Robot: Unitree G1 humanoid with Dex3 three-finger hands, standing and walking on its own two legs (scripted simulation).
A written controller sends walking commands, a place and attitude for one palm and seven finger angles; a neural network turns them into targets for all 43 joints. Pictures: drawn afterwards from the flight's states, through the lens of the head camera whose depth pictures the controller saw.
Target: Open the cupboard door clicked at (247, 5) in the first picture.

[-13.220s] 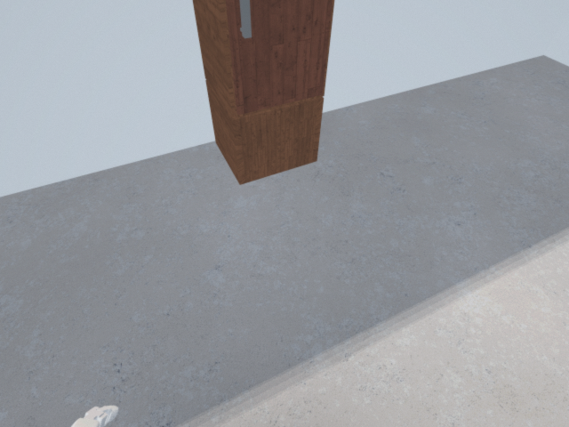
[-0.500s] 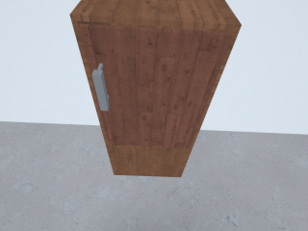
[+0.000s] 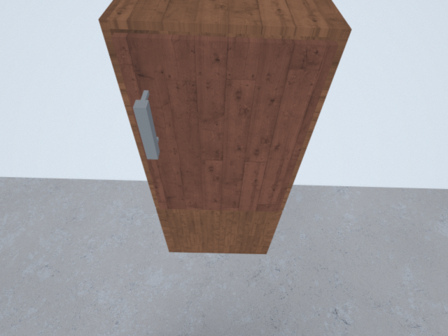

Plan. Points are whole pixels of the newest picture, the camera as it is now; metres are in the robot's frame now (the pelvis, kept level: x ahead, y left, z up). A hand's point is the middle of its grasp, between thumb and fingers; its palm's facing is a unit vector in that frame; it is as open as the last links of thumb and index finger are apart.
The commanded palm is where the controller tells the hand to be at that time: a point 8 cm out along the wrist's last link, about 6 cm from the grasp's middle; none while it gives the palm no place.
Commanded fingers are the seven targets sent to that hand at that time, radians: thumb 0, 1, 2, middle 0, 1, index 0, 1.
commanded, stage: come to a stop and stand still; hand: left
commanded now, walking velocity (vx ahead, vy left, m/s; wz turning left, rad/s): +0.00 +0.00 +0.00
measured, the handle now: (149, 125) +0.53 +0.20 +0.06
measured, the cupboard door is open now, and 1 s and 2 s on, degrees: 0 0 0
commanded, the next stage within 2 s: look again from close up in 1.24 s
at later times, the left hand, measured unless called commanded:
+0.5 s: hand out of the picture +0.01 +0.14 -0.17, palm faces -0.02 -0.98 -0.19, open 7.4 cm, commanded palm none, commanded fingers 0.00 0.90 0.90 -0.20 -0.30 -0.20 -0.30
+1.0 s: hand out of the picture +0.05 +0.13 -0.17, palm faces -0.02 -0.98 -0.21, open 7.4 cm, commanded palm none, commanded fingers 0.00 0.90 0.90 -0.20 -0.30 -0.20 -0.30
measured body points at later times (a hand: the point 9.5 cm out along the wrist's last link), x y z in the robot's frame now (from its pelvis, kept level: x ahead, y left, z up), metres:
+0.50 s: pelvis +0.01 -0.03 +0.00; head +0.03 -0.03 +0.45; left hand +0.01 +0.19 -0.16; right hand +0.02 -0.25 -0.16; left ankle +0.00 +0.06 -0.74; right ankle -0.03 -0.14 -0.74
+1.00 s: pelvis +0.02 -0.05 +0.00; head +0.05 -0.05 +0.45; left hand +0.05 +0.18 -0.16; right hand +0.05 -0.28 -0.16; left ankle +0.00 +0.06 -0.74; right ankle -0.03 -0.14 -0.74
